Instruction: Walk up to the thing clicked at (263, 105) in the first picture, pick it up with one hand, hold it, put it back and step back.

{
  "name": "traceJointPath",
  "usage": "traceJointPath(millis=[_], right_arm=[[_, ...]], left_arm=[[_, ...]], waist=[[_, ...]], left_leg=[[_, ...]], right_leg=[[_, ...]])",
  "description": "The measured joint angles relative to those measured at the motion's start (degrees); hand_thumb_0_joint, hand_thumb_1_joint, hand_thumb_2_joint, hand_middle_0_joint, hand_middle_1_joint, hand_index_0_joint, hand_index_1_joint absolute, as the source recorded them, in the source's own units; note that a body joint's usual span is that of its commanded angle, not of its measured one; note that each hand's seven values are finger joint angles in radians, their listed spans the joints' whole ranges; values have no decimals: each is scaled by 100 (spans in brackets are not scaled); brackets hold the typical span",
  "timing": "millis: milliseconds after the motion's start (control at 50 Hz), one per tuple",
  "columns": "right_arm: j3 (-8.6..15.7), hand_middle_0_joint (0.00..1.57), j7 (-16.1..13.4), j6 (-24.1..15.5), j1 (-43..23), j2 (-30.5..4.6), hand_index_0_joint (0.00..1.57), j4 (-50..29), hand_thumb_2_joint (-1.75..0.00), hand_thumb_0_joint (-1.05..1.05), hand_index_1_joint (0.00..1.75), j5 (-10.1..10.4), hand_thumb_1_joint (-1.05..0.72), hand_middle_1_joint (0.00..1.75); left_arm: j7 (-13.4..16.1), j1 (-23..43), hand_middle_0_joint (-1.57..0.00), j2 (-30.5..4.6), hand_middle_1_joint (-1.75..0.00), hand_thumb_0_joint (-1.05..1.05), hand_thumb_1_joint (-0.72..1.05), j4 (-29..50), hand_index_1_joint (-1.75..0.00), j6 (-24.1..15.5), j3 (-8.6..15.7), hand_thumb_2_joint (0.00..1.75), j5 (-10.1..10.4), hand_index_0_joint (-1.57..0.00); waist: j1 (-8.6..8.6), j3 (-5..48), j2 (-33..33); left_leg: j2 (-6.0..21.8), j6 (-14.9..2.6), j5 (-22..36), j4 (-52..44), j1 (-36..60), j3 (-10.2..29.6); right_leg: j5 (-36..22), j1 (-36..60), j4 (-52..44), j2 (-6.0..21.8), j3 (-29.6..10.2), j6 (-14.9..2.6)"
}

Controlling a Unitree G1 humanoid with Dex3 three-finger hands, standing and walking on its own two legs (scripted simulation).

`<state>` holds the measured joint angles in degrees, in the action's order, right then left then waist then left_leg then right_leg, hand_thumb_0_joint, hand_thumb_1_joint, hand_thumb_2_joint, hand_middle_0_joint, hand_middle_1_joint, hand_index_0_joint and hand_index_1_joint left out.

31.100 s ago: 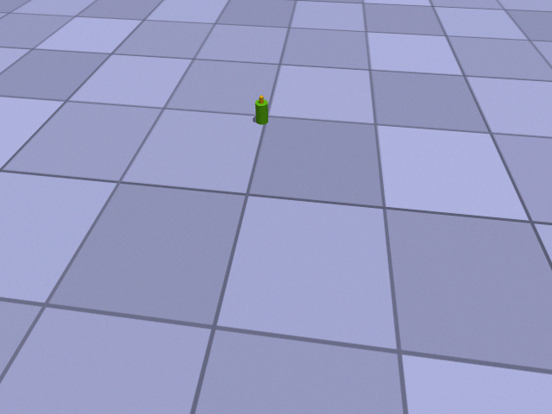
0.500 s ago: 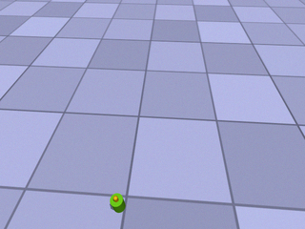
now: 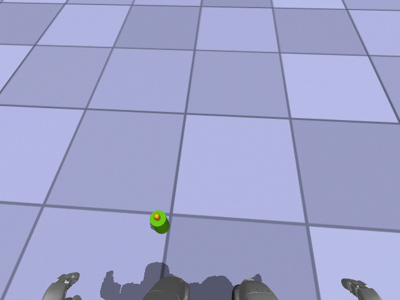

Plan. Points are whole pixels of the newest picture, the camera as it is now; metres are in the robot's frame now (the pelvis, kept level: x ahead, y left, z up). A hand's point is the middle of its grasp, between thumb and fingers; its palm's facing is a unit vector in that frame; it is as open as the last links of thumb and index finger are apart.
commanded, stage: step back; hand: left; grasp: from the side
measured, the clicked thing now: (159, 221) +0.45 +0.22 -0.67
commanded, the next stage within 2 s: none
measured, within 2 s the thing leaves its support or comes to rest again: neither
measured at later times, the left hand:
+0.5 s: hand out of the picture +0.02 +0.28 -0.15, palm faces -0.07 -0.92 -0.40, open 7.4 cm
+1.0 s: hand out of the picture -0.11 +0.32 -0.15, palm faces -0.03 -0.93 -0.38, open 7.4 cm
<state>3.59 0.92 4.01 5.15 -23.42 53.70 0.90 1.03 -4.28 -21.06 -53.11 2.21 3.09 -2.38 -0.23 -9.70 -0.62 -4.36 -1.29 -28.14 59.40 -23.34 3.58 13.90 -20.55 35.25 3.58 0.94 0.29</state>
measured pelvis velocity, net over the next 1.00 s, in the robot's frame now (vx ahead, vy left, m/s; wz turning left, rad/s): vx -0.23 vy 0.05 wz -0.04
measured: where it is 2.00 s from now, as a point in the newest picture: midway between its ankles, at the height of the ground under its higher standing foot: outside the picture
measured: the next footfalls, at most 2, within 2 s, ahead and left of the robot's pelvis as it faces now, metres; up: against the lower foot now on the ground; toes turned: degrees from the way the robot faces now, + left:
left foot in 0.08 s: -0.01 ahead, +0.12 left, +0.00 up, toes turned +0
right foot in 0.46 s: -0.04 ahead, -0.09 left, +0.00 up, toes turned +1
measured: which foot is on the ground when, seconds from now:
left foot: up 0.00-0.06, down 0.08-0.48, up 0.50-0.76, down 0.78-1.00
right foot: down 0.00-0.10, up 0.12-0.44, down 0.46-0.80, up 0.82-1.00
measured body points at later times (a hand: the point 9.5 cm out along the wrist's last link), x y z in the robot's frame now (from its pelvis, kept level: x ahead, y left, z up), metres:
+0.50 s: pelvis -0.09 +0.02 -0.01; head -0.03 +0.02 +0.43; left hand +0.02 +0.33 -0.13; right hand +0.01 -0.29 -0.13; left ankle -0.06 +0.12 -0.72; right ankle -0.08 -0.09 -0.73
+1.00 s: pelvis -0.23 +0.05 +0.00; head -0.17 +0.08 +0.45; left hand -0.11 +0.37 -0.12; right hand -0.15 -0.26 -0.10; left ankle -0.18 +0.16 -0.73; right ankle -0.26 -0.10 -0.63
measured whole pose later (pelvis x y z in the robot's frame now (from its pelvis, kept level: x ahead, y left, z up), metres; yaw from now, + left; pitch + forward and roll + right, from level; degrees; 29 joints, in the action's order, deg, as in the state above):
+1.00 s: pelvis -0.23 +0.05 +0.00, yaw -3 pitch -2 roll -1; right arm 2.2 -0.5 1.5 10.1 -20.3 48.5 -1.8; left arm 0.7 -9.8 -23.6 -46.0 3.9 5.6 -1.1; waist 0.4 -9.7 2.3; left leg 1.0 -1.5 -14.4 34.3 -17.8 0.7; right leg 27.6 -26.7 70.3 -7.3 -10.0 0.9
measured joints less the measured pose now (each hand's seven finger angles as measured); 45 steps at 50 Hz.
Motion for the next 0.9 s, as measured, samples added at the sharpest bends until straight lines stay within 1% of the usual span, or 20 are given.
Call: traceJointPath(millis=[40,80,100,120,160,180,220,280,360,440,460,500,560,620,660,720,760,800,860,900], right_arm=[[-30,21,-3,-17,157,25,20,-5,-90,0,30,-49,-90,30],[-42,21,-9,-60,313,56,20,16,-90,0,30,-128,-90,30],[-27,21,-27,-85,347,117,20,52,-90,0,30,-195,-90,30],[-30,21,-29,-90,365,196,20,81,-90,0,30,-263,-90,30],[-71,21,8,-104,433,287,21,73,-90,0,30,-307,-90,30],[-93,21,-3,-120,470,334,21,65,-90,0,30,-310,-90,30],[-124,21,-65,-127,523,398,21,32,-90,0,30,-300,-90,30],[-101,21,-153,-123,510,388,21,-84,-90,0,30,-264,-90,30],[-72,21,-201,-170,396,345,21,-324,-90,0,30,-226,-90,30],[-85,21,-178,-160,275,262,21,-514,-90,0,30,-176,-90,30],[-91,21,-168,-141,241,233,21,-533,-90,0,30,-152,-90,30],[-75,21,-163,-86,123,163,21,-501,-90,0,30,-92,-90,30],[-83,21,-178,1,63,217,21,-457,-90,0,30,-59,-90,30],[-110,21,-173,-40,156,172,21,-470,-90,0,30,-33,-90,30],[-131,21,-179,-76,240,123,21,-473,-90,0,30,-36,-90,30],[-133,21,-176,-93,350,76,21,-466,-90,0,30,-78,-90,30],[-108,21,-157,-132,422,56,21,-452,-90,0,30,-128,-90,30],[-68,21,-145,-172,426,133,21,-392,-90,0,30,-210,-90,30],[-111,21,-54,-189,476,211,21,-392,-90,0,30,-268,-90,30],[-151,21,-75,-207,520,282,21,-385,-90,0,30,-293,-90,30]], left_arm=[[15,52,-21,-28,-30,1,90,155,-30,10,14,90,-5,-21],[10,123,-21,-83,-30,1,90,314,-30,29,22,90,54,-21],[7,175,-21,-135,-30,1,90,380,-30,48,33,90,94,-21],[20,220,-21,-171,-30,1,90,415,-30,71,55,90,129,-21],[76,216,-21,-161,-30,0,90,388,-30,127,83,90,142,-21],[93,202,-21,-164,-30,0,91,354,-30,161,85,90,155,-21],[107,137,-21,-158,-30,0,91,332,-30,180,82,90,197,-21],[86,-35,-21,-94,-30,0,91,374,-30,131,65,90,185,-20],[41,-250,-21,-43,-30,1,91,404,-30,103,65,90,157,-21],[-6,-394,-21,-17,-30,1,91,398,-30,37,89,90,123,-21],[-9,-429,-21,-6,-30,1,91,385,-30,2,99,90,106,-21],[-19,-432,-21,96,-30,1,91,334,-30,-38,94,90,61,-21],[-61,-480,-21,78,-30,1,91,440,-30,-63,57,90,69,-21],[-23,-442,-21,108,-30,1,90,584,-30,-42,52,90,71,-21],[-1,-396,-21,113,-30,1,90,701,-30,-28,52,90,54,-21],[16,-320,-21,67,-30,1,90,893,-30,-12,47,90,22,-21],[-1,-267,-21,0,-30,1,90,999,-30,16,33,90,45,-21],[-17,-204,-21,-118,-30,1,90,1029,-30,67,47,90,82,-21],[19,-238,-21,-147,-30,1,90,823,-30,171,119,90,90,-21],[25,-294,-21,-189,-30,1,91,732,-30,204,164,90,138,-21]], waist=[[-24,36,43],[-77,44,104],[-78,-8,236],[-19,-95,368],[-62,-149,357],[-102,-148,356],[-114,-121,368],[-98,-136,287],[-83,-176,197],[-21,-143,114],[6,-120,74],[-49,-169,-215],[41,-110,-105],[113,-44,-39],[127,-12,-19],[89,-11,24],[40,-23,67],[62,-121,306],[-13,-103,289],[-32,-39,296]], left_leg=[[130,16,-8,-702,338,-95],[269,8,455,-1859,795,-198],[204,-13,430,-2134,919,-255],[145,-47,444,-2127,934,-339],[215,-96,540,-2114,899,-312],[242,-105,636,-2212,913,-285],[272,-117,830,-2444,940,-297],[317,-170,973,-2567,932,-359],[350,-202,1009,-2446,818,-502],[387,-168,909,-2050,569,-678],[419,-146,848,-1886,486,-717],[548,-103,817,-1592,355,-507],[83,22,-118,-250,-31,5],[-200,109,-202,634,-177,299],[-172,160,-222,496,-48,316],[68,180,-169,-616,390,129],[222,146,266,-1691,775,-56],[123,40,737,-2130,932,-234],[249,-49,778,-2022,798,-229],[348,-37,970,-2217,766,-209]], right_leg=[[-42,-117,38,40,51,76],[-1,-279,241,106,122,153],[46,-375,412,195,78,143],[442,-458,635,150,-124,63],[1431,-601,1351,-360,-640,-36],[1590,-672,1775,-603,-843,-82],[1509,-792,2442,-906,-1010,-147],[1424,-722,2798,-1024,-914,-83],[1428,-316,2263,-906,-759,7],[982,302,800,-643,-486,-75],[612,486,332,-621,-436,-110],[484,534,244,-783,-296,-150],[427,376,310,-667,-381,-218],[185,273,109,-524,-431,-195],[40,179,12,-453,-423,-158],[-101,-1,16,-358,-353,-67],[-109,-179,193,-295,-290,10],[-51,-358,489,-174,-417,19],[1332,-673,1754,-705,-844,-51],[1471,-851,2782,-1017,-1026,-101]])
